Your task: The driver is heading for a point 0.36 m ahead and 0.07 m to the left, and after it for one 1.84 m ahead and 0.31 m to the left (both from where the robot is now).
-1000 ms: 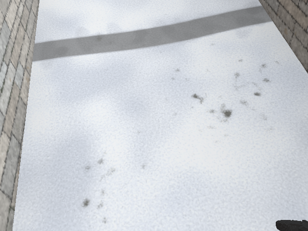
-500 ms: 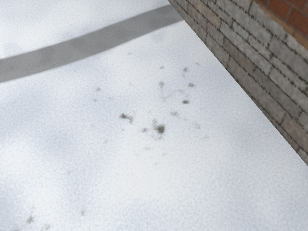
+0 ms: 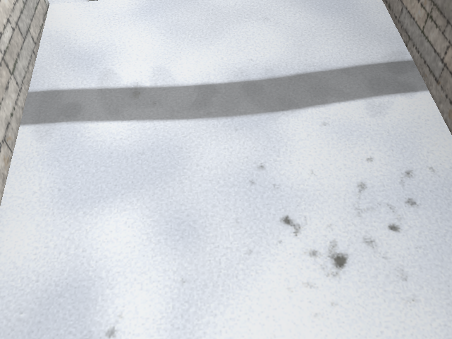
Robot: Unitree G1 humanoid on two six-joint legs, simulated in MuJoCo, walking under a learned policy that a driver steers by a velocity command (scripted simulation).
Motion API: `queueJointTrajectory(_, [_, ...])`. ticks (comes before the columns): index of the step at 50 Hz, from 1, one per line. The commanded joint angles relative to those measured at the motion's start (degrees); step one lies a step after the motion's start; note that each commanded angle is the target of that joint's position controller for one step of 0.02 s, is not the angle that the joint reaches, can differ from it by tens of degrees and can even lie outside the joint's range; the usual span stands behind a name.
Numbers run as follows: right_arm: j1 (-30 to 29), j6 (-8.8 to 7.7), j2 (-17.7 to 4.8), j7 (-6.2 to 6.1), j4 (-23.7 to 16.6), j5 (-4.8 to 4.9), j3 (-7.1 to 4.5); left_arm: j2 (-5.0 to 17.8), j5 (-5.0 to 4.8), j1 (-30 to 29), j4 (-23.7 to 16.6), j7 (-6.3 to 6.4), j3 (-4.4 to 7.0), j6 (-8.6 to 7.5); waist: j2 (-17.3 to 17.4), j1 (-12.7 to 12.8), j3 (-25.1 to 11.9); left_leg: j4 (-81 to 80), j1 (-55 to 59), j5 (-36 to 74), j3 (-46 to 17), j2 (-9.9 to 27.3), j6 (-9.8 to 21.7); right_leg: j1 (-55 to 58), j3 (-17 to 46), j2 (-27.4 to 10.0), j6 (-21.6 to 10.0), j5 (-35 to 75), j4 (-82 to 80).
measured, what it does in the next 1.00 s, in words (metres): climbs, turning left: left foot 0.03 m higher, then right foot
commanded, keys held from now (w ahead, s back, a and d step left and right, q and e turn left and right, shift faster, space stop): w+q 0.52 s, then w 0.48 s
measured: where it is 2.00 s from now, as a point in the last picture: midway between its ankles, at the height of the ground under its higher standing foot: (174, 152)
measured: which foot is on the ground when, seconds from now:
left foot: up 0.00-0.08, down 0.10-0.56, up 0.58-0.94, down 0.96-1.00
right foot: down 0.00-0.08, up 0.10-0.54, down 0.56-0.96, up 0.98-1.00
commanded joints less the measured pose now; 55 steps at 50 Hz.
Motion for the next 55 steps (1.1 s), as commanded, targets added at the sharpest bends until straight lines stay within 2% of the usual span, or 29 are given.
queueJointTrajectory(1, [-8.7,-1.07,-2.2,1.66,-8.7,0.16,0.04,12.1,-0.55,-0.1,-2.4,0.64,2.73,0.14,-9.0,-2.4,3.6,-4.8,3.2,-6.2,6.5,-3.5,4.2,-1.8,0.8,-16.0,-9.1,62.5,5.5])
queueJointTrajectory(3, [1.7,-0.15,-6.9,1.55,-7.3,0.47,-2.3,14.9,-0.63,-0.8,-2.4,1.0,3.58,0.43,-11.3,-9.1,-5.1,-7.7,19.7,-9.5,8.0,-8.4,7.5,-2.6,-0.4,-16.0,-8.1,84.5,20.8])
queueJointTrajectory(4, [11.4,0.04,-10.9,0.52,-5.0,1.07,-4.42,15.4,-1.08,-2.1,-2.8,0.93,3.76,-0.1,-9.0,-14.4,-10.5,-15.8,36.2,-2.8,5.7,-9.7,9.7,-9.0,-0.9,-13.7,-6.1,77.9,31.9])
queueJointTrajectory(5, [19.1,0.87,-14.8,-1.11,-2.2,1.24,-6.04,12.7,0.05,-1.3,-4.2,0.8,2.95,-1.41,-2.0,-16.0,-14.5,-18.6,56.7,-3.3,-8.4,-2.6,11.6,-26.6,1.4,-10.1,-3.9,41.7,47.7])
queueJointTrajectory(6, [17.0,0.22,-20.1,-1.96,-3.2,0.62,-6.04,3.0,1.57,4.0,-7.5,-0.87,0.24,-3.81,12.7,-7.6,-23.0,-25.7,72.2,-12.7,-44.3,14.5,22.7,-48.8,9.5,1.7,-1.3,-8.9,67.2])
queueJointTrajectory(7, [19.5,-0.53,-15.1,-2.27,-3.5,-0.52,-5.07,10.0,-0.73,-6.6,-8.5,-1.83,1.92,-6.29,4.5,-14.3,-25.2,-36.6,68.9,-20.2,-53.3,16.2,23.2,-53.9,20.0,2.2,-1.8,-5.6,74.2])
queueJointTrajectory(8, [16.5,-1.67,-12.8,-2.22,-2.4,-1.19,-4.27,10.4,-3.06,-11.6,-10.7,-1.83,2.46,-7.06,2.7,-12.3,-12.7,-38.2,59.9,-17.3,-44.6,14.7,20.2,-58.8,18.4,-0.5,-2.8,0.1,73.7])
queueJointTrajectory(10, [8.4,-2.91,-9.4,-1.81,-3.7,-0.96,-3.2,9.3,-0.99,-10.4,-10.3,-0.66,2.42,-6.94,-2.6,-5.7,-3.8,-38.9,40.9,-3.6,-29.9,8.9,16.9,-52.0,16.9,-4.7,-2.9,7.6,66.5])
queueJointTrajectory(12, [6.0,-3.24,-7.5,-1.81,-4.7,-1.31,-2.61,9.0,-0.49,-6.9,-10.3,-0.82,2.83,-5.16,0.6,-2.1,-2.2,-40.9,33.0,2.4,-22.5,5.0,16.3,-46.9,16.7,-6.1,-2.2,9.4,64.3])
queueJointTrajectory(16, [9.1,-3.19,-9.4,-3.09,-4.3,-0.62,-2.99,6.6,1.44,-12.7,-14.0,-0.91,2.24,-3.45,1.3,-2.3,0.1,-42.2,26.1,11.0,-15.6,1.4,15.7,-49.1,12.6,-4.7,1.3,16.5,55.1])
queueJointTrajectory(20, [14.4,-2.31,-10.1,-4.09,-3.6,-0.32,-3.19,4.0,0.35,-23.8,-17.4,-1.09,0.98,-3.63,3.1,-6.8,-0.2,-40.4,27.3,9.8,-15.1,-0.3,12.6,-45.4,11.1,-0.6,2.9,25.5,34.2])
queueJointTrajectory(23, [17.7,-1.79,-11.6,-4.59,-2.7,0.3,-3.5,5.2,-0.92,-29.6,-19.5,-1.93,1.05,-4.16,4.6,-8.7,-0.4,-38.2,33.9,9.3,-19.9,2.9,12.3,-44.5,11.5,1.5,2.8,23.8,25.9])
queueJointTrajectory(26, [16.7,-0.83,-12.5,-5.27,-2.9,-0.16,-3.65,9.4,-0.83,-26.2,-19.3,-2.68,2.82,-5.22,7.4,-5.6,-3.1,-32.4,39.3,15.4,-24.4,5.8,10.1,-37.5,12.3,3.2,0.3,18.4,21.2])
queueJointTrajectory(28, [14.3,-1.2,-8.9,-5.09,-4.4,-0.89,-2.18,13.3,0.49,-11.4,-16.2,-2.32,4.85,-5.8,8.6,1.9,-13.8,-16.4,34.7,28.9,-19.9,1.5,6.2,-14.0,13.9,0.0,-5.7,19.8,20.0])
queueJointTrajectory(29, [20.0,-1.94,-4.3,-4.79,-5.6,-0.78,-0.69,18.1,1.88,-1.6,-14.8,-1.8,6.34,-5.55,-2.2,2.4,-25.4,5.0,15.9,15.1,-15.7,-4.7,2.3,11.6,34.5,-14.5,-15.4,12.8,21.1])
queueJointTrajectory(30, [25.5,-2.54,-2.6,-3.67,-4.8,0.31,0.36,16.9,0.7,2.9,-11.7,-2.59,6.43,-4.76,-17.8,1.5,-33.2,18.3,4.0,-22.5,-13.9,-9.0,0.6,20.7,59.2,-22.9,-21.5,-4.1,10.6])
queueJointTrajectory(31, [20.9,-2.34,-8.3,-3.22,-3.6,1.44,-1.2,11.3,-0.27,0.9,-12.0,-2.04,5.11,-4.35,-11.8,3.0,-22.2,26.5,-2.1,-19.9,-13.8,-5.6,0.3,13.3,56.0,-20.7,-19.2,-15.2,7.7])
queueJointTrajectory(32, [13.8,-2.35,-10.6,-3.16,-5.7,0.69,-1.68,9.4,-0.48,-3.9,-12.2,-1.47,4.37,-3.86,-7.2,2.7,-12.3,27.1,-3.9,-15.0,-11.1,-3.5,0.4,2.8,46.2,-18.3,-16.7,-9.3,7.4])
queueJointTrajectory(34, [10.1,-2.22,-8.1,-3.03,-6.8,-1.02,-1.53,6.8,0.15,-9.7,-12.0,-1.18,3.13,-3.58,-3.6,-2.2,-3.3,21.7,2.2,-11.6,-10.0,0.0,1.2,-14.8,34.6,-13.4,-14.4,1.0,4.3])
queueJointTrajectory(35, [11.9,-1.82,-6.6,-2.9,-6.4,-0.34,-1.25,5.8,0.3,-11.3,-11.9,-1.3,2.73,-3.69,-5.2,-4.5,-1.7,19.8,5.6,-11.8,-9.5,0.7,1.4,-19.9,30.9,-11.6,-13.7,2.0,2.5])
queueJointTrajectory(40, [10.1,-1.44,-3.7,-2.61,-6.5,-1.6,0.65,10.2,-1.37,-14.4,-11.1,-1.94,3.99,-4.45,-8.1,-6.0,0.0,-2.6,17.6,-5.1,-4.5,1.8,0.4,-31.1,17.5,-8.5,-14.6,10.8,-2.0])
queueJointTrajectory(44, [5.1,-1.88,-6.8,-2.94,-7.3,-0.78,0.43,13.6,-2.09,-9.6,-9.3,-2.39,4.67,-3.94,-6.5,-3.5,-0.2,-14.2,20.5,-4.1,-2.1,0.6,-0.2,-25.1,17.8,-11.2,-13.4,6.2,0.5])
queueJointTrajectory(47, [10.9,-1.7,-8.5,-2.98,-5.1,-1.25,-1.05,12.7,-1.15,-7.1,-8.4,-2.85,3.95,-2.53,-3.6,-6.6,-2.4,-17.6,32.3,-3.2,1.8,-3.1,1.0,-27.5,15.3,-9.4,-10.8,6.4,9.5])
queueJointTrajectory(48, [17.4,-1.56,-11.2,-3.23,-3.7,-1.53,-2.43,9.9,-0.39,-8.3,-8.8,-3.02,2.9,-2.43,-1.7,-10.1,-5.1,-19.3,40.3,-4.7,-1.6,-1.3,3.0,-31.1,12.4,-6.4,-8.4,13.5,20.7])
queueJointTrajectory(49, [24.3,-1.48,-16.9,-3.53,-3.3,-1.7,-3.71,5.0,1.39,-7.1,-10.4,-3.28,1.16,-2.83,12.8,-10.8,-9.5,-26.3,49.5,-8.0,-20.9,11.9,8.2,-40.6,6.9,-0.5,-3.8,0.9,45.0])
queueJointTrajectory(50, [25.0,-1.65,-20.3,-2.94,-4.3,-1.83,-4.22,4.6,-0.16,-4.8,-12.7,-3.12,0.94,-3.71,21.0,-9.2,-12.6,-38.3,56.4,-23.5,-46.7,19.4,17.3,-57.2,11.0,5.2,-2.2,-10.5,59.9])
queueJointTrajectory(51, [24.3,-2.74,-16.1,-2.35,-3.7,-1.15,-3.61,9.3,-1.92,-6.9,-12.1,-3.0,2.11,-3.96,10.9,-10.3,-8.9,-40.7,53.4,-34.5,-47.5,20.1,17.3,-63.1,15.9,1.4,-2.9,-7.9,69.0])
queueJointTrajectory(52, [22.0,-3.31,-13.4,-2.35,-3.4,-0.97,-2.79,9.9,-2.74,-11.0,-13.0,-2.78,2.29,-3.92,6.2,-10.0,-4.8,-39.9,49.3,-32.6,-40.4,19.0,14.6,-65.4,16.0,-1.0,-4.0,-2.6,70.4])
queueJointTrajectory(55, [13.4,-4.36,-9.2,-2.52,-2.3,-2.12,-1.44,8.0,-1.46,-9.2,-12.2,-1.89,2.5,-2.28,5.2,-4.0,-1.1,-41.3,36.4,-10.4,-20.7,12.5,9.7,-55.8,18.2,-4.6,-3.4,9.7,63.1])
